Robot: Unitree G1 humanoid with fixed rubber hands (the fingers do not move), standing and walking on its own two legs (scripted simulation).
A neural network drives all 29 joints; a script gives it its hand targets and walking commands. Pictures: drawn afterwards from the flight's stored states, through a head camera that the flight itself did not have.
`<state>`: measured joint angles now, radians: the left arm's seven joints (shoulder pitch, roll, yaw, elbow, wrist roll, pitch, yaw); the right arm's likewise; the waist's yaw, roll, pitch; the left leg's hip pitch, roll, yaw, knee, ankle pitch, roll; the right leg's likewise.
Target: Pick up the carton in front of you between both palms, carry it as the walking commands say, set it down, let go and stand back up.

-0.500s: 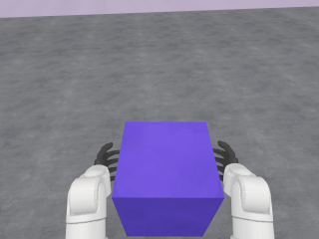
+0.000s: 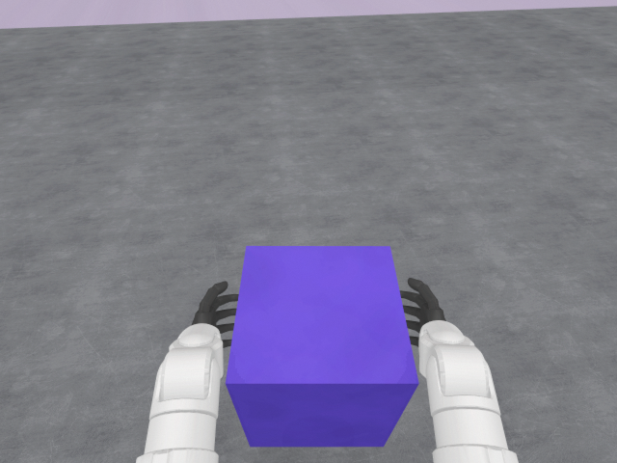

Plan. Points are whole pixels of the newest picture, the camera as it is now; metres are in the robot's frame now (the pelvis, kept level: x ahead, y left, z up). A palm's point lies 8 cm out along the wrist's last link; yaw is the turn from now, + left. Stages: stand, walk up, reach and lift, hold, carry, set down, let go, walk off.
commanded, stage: carry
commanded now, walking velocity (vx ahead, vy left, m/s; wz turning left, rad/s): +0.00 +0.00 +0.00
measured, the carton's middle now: (317, 350) +0.30 +0.00 -0.04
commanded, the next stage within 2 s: hold in 0.54 s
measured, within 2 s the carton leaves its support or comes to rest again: neither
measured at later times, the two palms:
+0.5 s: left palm (201, 332) +0.29 +0.16 +0.04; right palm (425, 328) +0.29 -0.14 +0.04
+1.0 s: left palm (186, 349) +0.26 +0.17 +0.05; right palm (414, 319) +0.30 -0.13 +0.05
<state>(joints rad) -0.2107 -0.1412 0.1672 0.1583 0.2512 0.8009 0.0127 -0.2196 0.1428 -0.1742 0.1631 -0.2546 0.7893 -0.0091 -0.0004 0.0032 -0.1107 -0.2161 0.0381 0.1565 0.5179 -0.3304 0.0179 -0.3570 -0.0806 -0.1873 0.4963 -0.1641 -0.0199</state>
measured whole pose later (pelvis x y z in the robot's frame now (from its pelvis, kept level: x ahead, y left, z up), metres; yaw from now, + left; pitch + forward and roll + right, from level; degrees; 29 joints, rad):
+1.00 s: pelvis -0.02 -0.02 +0.01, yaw +8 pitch -8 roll +0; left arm -0.35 -0.17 0.31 0.36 0.31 0.66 -0.02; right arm -0.35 0.18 -0.30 0.30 -0.32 0.70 0.00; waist 0.00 0.04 0.06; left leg -0.05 -0.01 -0.05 0.44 -0.26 0.01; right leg -0.13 0.01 0.01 0.40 -0.13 0.00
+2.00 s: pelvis -0.05 -0.01 -0.17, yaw +10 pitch +45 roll +0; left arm -0.96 -0.02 0.38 0.72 0.25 0.25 0.02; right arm -0.83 0.13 -0.58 0.49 -0.28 0.27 -0.03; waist -0.09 0.05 -0.16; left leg -1.66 -0.13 -0.06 1.41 -0.52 0.00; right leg -1.74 0.05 0.09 1.33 -0.38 0.06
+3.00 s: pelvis -0.08 -0.02 -0.36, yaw +10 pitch +43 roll -4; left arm -1.71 0.33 -0.04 1.15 0.01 0.27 0.08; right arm -1.36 -0.05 -0.63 0.67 -0.08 0.28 -0.12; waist -0.20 0.02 0.34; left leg -2.18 -0.20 -0.07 2.12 -0.68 -0.02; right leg -2.23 0.05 0.03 2.00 -0.52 0.08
